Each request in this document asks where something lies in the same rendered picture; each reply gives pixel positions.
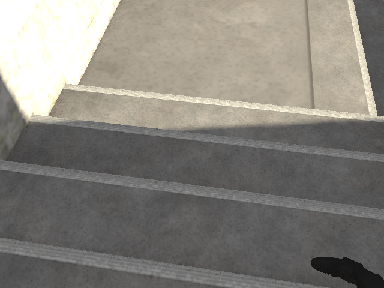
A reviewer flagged robot right hand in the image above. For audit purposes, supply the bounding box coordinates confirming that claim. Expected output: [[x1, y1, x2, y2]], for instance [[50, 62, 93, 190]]
[[311, 257, 384, 288]]

